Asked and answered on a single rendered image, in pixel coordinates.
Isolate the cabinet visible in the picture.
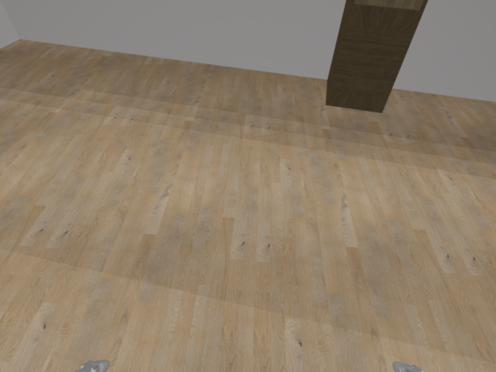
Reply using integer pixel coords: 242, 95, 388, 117
325, 0, 428, 113

